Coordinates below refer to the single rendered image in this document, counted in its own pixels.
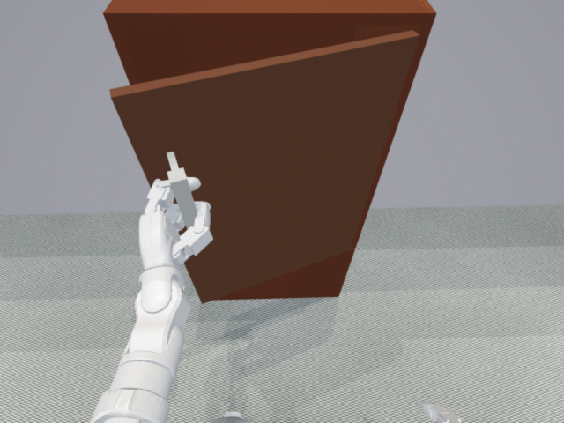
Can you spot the cupboard door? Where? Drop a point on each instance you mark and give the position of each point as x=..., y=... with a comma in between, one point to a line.
x=286, y=150

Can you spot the left robot hand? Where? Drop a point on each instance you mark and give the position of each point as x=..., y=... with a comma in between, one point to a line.
x=158, y=231

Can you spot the handle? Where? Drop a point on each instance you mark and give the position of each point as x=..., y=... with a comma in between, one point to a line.
x=180, y=186

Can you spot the robot left shin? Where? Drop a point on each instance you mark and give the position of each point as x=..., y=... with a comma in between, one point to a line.
x=232, y=413

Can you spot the right robot hand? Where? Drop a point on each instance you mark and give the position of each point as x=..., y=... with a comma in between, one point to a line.
x=438, y=414

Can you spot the left robot forearm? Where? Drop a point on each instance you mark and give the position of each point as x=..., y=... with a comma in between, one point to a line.
x=144, y=377

